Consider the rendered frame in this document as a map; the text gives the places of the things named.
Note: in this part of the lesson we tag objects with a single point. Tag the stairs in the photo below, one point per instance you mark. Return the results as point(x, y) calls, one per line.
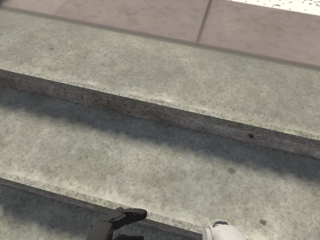
point(181, 168)

